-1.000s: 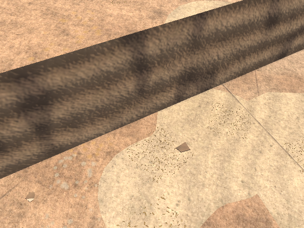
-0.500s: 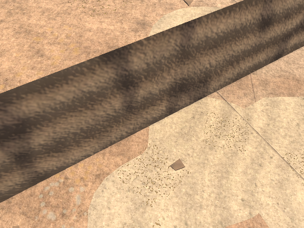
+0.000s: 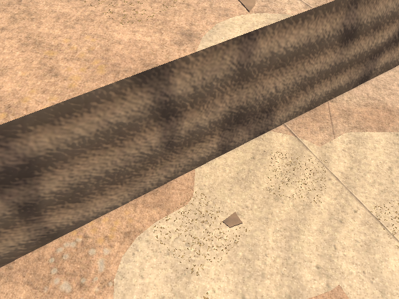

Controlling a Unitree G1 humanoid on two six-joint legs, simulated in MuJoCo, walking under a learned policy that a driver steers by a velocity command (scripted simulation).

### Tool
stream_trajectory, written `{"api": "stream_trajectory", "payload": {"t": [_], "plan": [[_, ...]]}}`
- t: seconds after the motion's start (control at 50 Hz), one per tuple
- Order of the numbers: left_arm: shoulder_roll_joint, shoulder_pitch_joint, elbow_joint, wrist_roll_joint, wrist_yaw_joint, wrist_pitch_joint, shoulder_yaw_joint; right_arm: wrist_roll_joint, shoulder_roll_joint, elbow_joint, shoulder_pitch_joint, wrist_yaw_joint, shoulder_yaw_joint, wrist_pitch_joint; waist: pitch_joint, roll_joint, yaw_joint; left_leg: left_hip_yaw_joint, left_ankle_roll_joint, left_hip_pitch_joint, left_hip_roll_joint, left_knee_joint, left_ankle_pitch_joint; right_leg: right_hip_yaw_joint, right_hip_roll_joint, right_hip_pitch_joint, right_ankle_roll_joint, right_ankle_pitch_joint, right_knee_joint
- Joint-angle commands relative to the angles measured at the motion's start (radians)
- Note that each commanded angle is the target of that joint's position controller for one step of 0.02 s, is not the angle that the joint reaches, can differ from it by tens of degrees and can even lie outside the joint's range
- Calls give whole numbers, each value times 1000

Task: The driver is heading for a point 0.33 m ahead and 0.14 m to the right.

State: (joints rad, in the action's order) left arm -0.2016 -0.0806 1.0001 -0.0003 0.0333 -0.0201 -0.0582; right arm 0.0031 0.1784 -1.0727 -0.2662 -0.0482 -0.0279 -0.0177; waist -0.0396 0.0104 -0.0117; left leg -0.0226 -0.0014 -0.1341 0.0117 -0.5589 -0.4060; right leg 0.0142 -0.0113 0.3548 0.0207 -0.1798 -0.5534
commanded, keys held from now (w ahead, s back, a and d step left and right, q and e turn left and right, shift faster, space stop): no key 0.12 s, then w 0.44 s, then no key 0.44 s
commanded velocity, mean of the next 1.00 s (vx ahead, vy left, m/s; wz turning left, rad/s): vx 0.20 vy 0.00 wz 0.00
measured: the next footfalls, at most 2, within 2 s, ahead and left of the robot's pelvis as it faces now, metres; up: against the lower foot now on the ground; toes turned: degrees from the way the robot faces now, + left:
left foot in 0.82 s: +0.38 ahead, +0.10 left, +0.00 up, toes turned +2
right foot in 1.14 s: +0.31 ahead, -0.13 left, +0.00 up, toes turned -1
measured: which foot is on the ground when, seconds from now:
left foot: down 0.00-0.38, up 0.40-0.80, down 0.82-1.00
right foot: down 0.00-0.84, up 0.86-1.00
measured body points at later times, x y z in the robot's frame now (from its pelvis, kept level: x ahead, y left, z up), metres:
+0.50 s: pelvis +0.08 -0.04 +0.01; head +0.09 -0.05 +0.46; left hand +0.11 +0.22 -0.13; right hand +0.12 -0.30 -0.14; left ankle +0.00 +0.10 -0.63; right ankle +0.07 -0.12 -0.73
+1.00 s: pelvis +0.24 +0.01 +0.00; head +0.27 +0.03 +0.45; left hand +0.30 +0.28 -0.15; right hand +0.37 -0.24 -0.12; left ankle +0.34 +0.10 -0.73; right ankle +0.18 -0.13 -0.67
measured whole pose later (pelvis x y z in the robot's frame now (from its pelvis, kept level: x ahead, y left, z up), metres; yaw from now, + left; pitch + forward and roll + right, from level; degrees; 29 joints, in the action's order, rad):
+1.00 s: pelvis +0.24 +0.01 +0.00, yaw -1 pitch +1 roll +0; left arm -0.26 -0.18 1.04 0.00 0.04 0.02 -0.04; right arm 0.03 0.21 -0.96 -0.09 0.00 -0.03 -0.05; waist -0.05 0.03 0.01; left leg -0.06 0.06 -0.39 -0.02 -0.45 -0.08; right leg -0.02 0.03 0.39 -0.04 -0.52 -0.99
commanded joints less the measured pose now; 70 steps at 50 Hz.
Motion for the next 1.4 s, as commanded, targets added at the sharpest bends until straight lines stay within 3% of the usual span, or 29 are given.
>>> {"api": "stream_trajectory", "payload": {"t": [0.02, 0.12, 0.16, 0.22, 0.26, 0.3, 0.36, 0.38, 0.4, 0.42, 0.46, 0.52, 0.66, 0.74, 0.8, 0.82, 0.84, 0.86, 0.88, 0.9, 0.92, 1.0, 1.08, 1.14, 1.16, 1.18, 1.22, 1.3, 1.4], "plan": [[-95, 22, -28, 0, 4, 9, -17, 0, 94, 10, -65, -3, -15, -7, 19, -14, 3, 36, 30, -194, 37, 148, 81, -66, 54, -188, 51, 132, 61], [-93, 17, -4, 0, 5, 9, -14, 2, 85, 1, -81, -3, -13, -8, 13, -12, 4, 32, 31, -194, 33, 156, 64, -68, 53, -183, 48, 104, 72], [-91, -11, 19, -6, 4, 8, -15, -5, 98, -13, -117, -2, -18, -6, 7, -42, -1, 52, 59, -196, 40, 196, -159, -31, 14, -154, 45, -189, 49], [-92, 83, -16, -17, -8, 40, -17, -19, 179, 9, -139, -7, -44, -21, -106, -144, -40, 292, 176, -141, 214, 348, -412, 58, -39, 87, 27, -271, -131], [-86, 94, -25, -22, -26, 72, -16, -21, 197, 15, -111, -8, -56, -44, -159, -180, -32, 397, 230, -80, 327, 369, -311, 21, 32, 209, 43, -202, -241], [-74, 73, -23, -33, -40, 94, -14, -26, 168, 17, -111, 2, -53, -58, -160, -158, -14, 335, 208, -30, 305, 320, -152, 29, 51, 209, 56, -247, -181], [-102, -168, 67, -32, -44, 100, -41, -28, 172, 36, -59, 19, -50, -60, -55, -113, 98, 150, 128, -208, 165, 115, 162, 87, -34, -254, 60, -105, 5], [-185, -302, 91, -27, -40, 105, -67, -30, 135, 60, -33, 21, -39, -67, 2, 63, 147, 23, 65, -348, 60, -198, 298, -189, 121, -411, 135, -174, 134], [-254, -436, 111, -25, -49, 110, -75, -28, 74, 100, -34, 18, -24, -83, 105, 311, 171, -15, 10, -555, -59, -553, -53, -673, 359, -574, 291, -282, 350], [-181, -373, 106, -11, -52, 124, -41, -46, 116, 122, 20, 23, -38, -96, 71, 193, 129, 114, 33, -648, -13, -734, -119, -755, 405, -526, 298, -336, 383], [-122, -221, 56, -2, -57, 139, -14, -53, 134, 128, 38, 35, -44, -105, -5, 66, 66, 114, 84, -676, 78, -765, 69, -498, 335, -397, 228, -247, 377], [-91, -206, 52, 6, -54, 133, 8, -32, 136, 122, 21, 34, -64, -86, -12, 60, 21, 80, 76, -561, 130, -612, 199, -257, 236, -287, 169, -29, 413], [-173, -257, 52, 16, -16, 106, 6, -15, 71, 203, 242, 43, -35, -60, -31, 57, 42, -17, -7, -442, 65, -155, 357, -38, 177, -197, 153, 478, 383], [-165, -271, 65, -4, -17, 94, 2, -22, 108, 224, 288, 52, -32, -47, -6, 85, 41, 4, 17, -365, 42, -33, 384, -43, 215, -268, 149, 516, 303], [-167, -214, 53, -11, -12, 84, -3, -4, 180, 183, 162, 54, -58, -57, 78, 76, -41, -5, 74, -175, -5, 97, 439, -45, 189, -321, 100, 621, 127], [-157, -240, 52, -2, -15, 84, 0, 5, 224, 158, 85, 48, -72, -61, 136, 31, -60, 15, 97, -25, 25, 125, 648, -20, 132, -282, 64, 560, 0], [-129, -271, 31, 25, -15, 91, 11, 32, 285, 140, -17, 42, -78, -58, 264, -100, -55, 191, 167, 260, 196, 20, 1097, 13, 51, -86, 16, 164, -240], [-25, -398, 58, 10, -19, 91, 40, 40, 264, 126, -37, 46, -62, -51, 412, -308, -5, 453, 353, 422, 412, 71, 1220, -15, -50, 93, -42, -482, -528], [-100, -369, 74, -12, -22, 83, 21, 17, 208, 133, -21, 55, -49, -47, 420, -195, -23, 485, 345, 333, 374, 145, 943, -119, -18, 96, -50, -530, -622], [-138, -279, 47, -28, -19, 73, 12, 0, 194, 151, 74, 54, -42, -47, 279, -142, -10, 391, 299, 214, 332, 184, 750, -87, 16, 171, -53, -491, -651], [-135, -230, 40, -23, -8, 57, 10, 3, 169, 167, 153, 51, -29, -47, 205, -73, 12, 330, 258, 86, 288, 222, 610, -72, 54, 163, -57, -424, -620], [-100, -211, 32, 3, 22, 21, 12, 36, 168, 167, 241, 35, -21, -38, 125, -125, 66, 184, 210, -230, 190, 316, 361, -36, 71, -47, -68, -308, -348], [-109, -188, 36, 9, 20, 12, 17, 14, 186, 160, 227, 21, -21, -25, 144, -132, 64, 183, 195, -263, 178, 345, 57, -9, 51, -170, -52, -120, -99], [-130, -169, 32, 35, 11, 7, 16, 1, 157, 131, 180, 19, -10, -17, 63, -95, 69, 157, 85, -347, 125, 345, -186, -21, 65, -247, 1, -24, 82], [-156, -161, 19, 36, 12, 9, 17, 7, 155, 126, 166, 20, -9, -17, 26, -47, 51, 130, 48, -346, 94, 289, -147, -86, 128, -213, 31, -64, 151], [-197, -122, 34, 18, 7, 15, 9, 9, 140, 134, 134, 18, -12, -11, 3, 101, -8, 41, 20, -223, 26, 258, -25, -96, 121, -37, 61, -278, 180], [-128, -61, 21, 21, -1, 38, 25, 22, 158, 124, 145, 8, -15, -9, 11, 131, -13, 27, 21, -53, 20, 171, 141, -93, 107, 68, 26, -304, 254], [-134, -87, 30, 9, -4, 60, 26, 15, 159, 91, 121, 11, -13, -10, 39, 34, 3, 42, 57, -71, 38, 165, 226, -57, 79, -47, -4, -88, 195], [-138, -107, 34, 9, -3, 53, 28, 11, 161, 76, 132, 19, -11, -11, 71, -3, 17, 35, 49, -55, 39, 140, 341, -45, 72, -110, 9, 45, 167]]}}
